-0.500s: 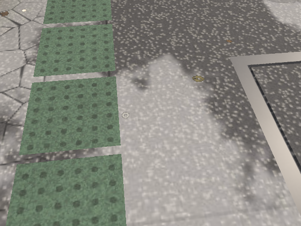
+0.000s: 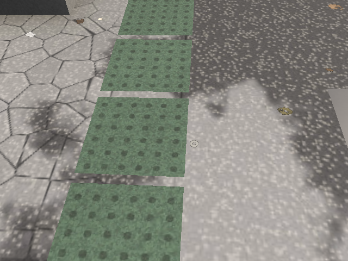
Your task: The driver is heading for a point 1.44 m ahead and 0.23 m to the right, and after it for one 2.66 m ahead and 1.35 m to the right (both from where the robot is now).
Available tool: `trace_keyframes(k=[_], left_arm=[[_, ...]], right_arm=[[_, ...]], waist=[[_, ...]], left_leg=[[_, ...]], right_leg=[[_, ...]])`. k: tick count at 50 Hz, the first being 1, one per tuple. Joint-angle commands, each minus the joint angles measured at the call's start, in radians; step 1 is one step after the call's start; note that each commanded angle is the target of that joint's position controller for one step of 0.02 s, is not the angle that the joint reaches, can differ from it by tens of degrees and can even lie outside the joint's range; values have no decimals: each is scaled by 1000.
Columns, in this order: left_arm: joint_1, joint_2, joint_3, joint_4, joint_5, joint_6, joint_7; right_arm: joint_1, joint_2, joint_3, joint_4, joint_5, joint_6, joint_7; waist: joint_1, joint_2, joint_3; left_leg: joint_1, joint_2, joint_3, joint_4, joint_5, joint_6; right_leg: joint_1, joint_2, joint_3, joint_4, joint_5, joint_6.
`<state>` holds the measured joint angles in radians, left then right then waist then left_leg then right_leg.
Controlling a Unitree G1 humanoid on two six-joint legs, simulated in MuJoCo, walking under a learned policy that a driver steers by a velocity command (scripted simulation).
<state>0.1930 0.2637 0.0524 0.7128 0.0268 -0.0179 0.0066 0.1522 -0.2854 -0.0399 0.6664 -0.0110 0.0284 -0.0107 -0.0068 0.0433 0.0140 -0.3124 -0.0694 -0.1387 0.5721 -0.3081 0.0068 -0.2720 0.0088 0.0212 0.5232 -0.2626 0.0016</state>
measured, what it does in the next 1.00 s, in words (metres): walks ahead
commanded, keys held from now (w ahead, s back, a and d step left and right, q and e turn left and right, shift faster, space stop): no key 0.44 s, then w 0.56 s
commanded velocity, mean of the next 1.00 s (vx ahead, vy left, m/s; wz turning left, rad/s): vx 0.17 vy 0.00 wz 0.04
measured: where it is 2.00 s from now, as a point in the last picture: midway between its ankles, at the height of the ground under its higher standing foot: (193, 194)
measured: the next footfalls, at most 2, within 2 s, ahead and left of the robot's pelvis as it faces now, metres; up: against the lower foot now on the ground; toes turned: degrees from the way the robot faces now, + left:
right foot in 1.14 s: +0.44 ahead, -0.13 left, +0.00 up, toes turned -1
left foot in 1.68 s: +0.73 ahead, +0.11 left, +0.00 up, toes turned +2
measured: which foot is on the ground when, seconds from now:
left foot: down 0.00-1.00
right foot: down 0.00-0.70, up 0.72-1.00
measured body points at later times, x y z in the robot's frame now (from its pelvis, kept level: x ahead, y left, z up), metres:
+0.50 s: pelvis +0.02 -0.01 +0.00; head +0.02 -0.01 +0.45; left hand +0.15 +0.24 -0.11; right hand +0.14 -0.27 -0.12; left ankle +0.02 +0.12 -0.73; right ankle +0.00 -0.12 -0.73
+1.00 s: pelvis +0.17 +0.01 +0.01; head +0.20 +0.02 +0.46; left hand +0.39 +0.24 -0.08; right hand +0.14 -0.26 -0.11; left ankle +0.04 +0.11 -0.73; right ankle +0.33 -0.14 -0.69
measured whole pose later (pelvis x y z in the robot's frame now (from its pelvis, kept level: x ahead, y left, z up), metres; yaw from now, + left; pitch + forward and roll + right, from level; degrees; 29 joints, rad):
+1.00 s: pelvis +0.17 +0.01 +0.01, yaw +1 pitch +2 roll +0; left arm 0.09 0.28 0.03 0.66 -0.02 -0.08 -0.05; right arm 0.47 -0.24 -0.03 0.82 0.01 -0.06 0.00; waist -0.09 -0.04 0.02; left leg 0.05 -0.03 -0.01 0.22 -0.30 0.03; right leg -0.65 -0.07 0.00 0.70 -0.06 0.00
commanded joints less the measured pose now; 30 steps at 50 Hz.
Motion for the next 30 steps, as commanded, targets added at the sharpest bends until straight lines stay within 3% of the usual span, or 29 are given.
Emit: trace_keyframes(k=[1,3,5,9,12,22,24,26,28,29,30], left_arm=[[-82,119,19,-84,1,-24,-4],[-57,123,14,-76,-5,-30,-2],[-46,116,9,-81,-3,-28,-1],[-25,103,4,-88,-10,-24,2],[-18,92,0,-90,-11,-21,1],[-8,73,-5,-76,-14,-22,-6],[11,76,-4,-63,-15,-17,-3],[33,108,6,-57,-27,-14,4],[101,144,16,-38,-36,-24,11],[114,167,23,-29,-40,-27,13],[120,175,26,-24,-42,-30,16]], right_arm=[[9,-111,-34,-52,-10,-12,-7],[-4,-96,-31,-55,-12,0,-3],[16,-92,-31,-38,-3,-2,3],[20,-80,-30,-19,-4,-17,3],[28,-72,-29,-8,-1,-23,1],[53,-63,-29,15,1,-21,-14],[71,-57,-27,27,3,-17,-18],[74,-59,-30,23,11,-24,-20],[41,-28,-25,0,25,-57,-11],[17,-25,-24,-11,33,-76,-6],[-4,-29,-25,-18,36,-92,0]], waist=[[-34,-205,-72],[-19,-198,-50],[-10,-140,-18],[9,-53,-30],[14,-21,-42],[5,-30,-37],[6,-47,-41],[13,-103,36],[30,-188,92],[34,-206,127],[39,-200,142]], left_leg=[[57,56,8,-40,31,-23],[91,73,-5,-74,108,-16],[70,73,-13,-85,113,9],[49,85,-32,-103,162,14],[52,89,-39,-104,184,12],[89,93,-42,-94,225,9],[81,63,-11,-84,23,16],[-32,26,40,-29,-235,30],[-156,17,112,109,-187,27],[-194,41,133,148,-139,28],[-199,67,118,161,-131,37]], right_leg=[[39,-194,214,-176,141,-123],[6,-156,171,-169,49,-75],[0,-110,113,-147,-10,-43],[45,-83,76,-89,49,-40],[62,-71,61,-66,83,-40],[50,-56,48,-63,113,-34],[41,-41,45,-85,-97,-45],[6,-75,124,-140,-392,-101],[42,-219,340,-265,-557,-191],[43,-295,441,-308,-568,-235],[30,-321,474,-320,-525,-252]])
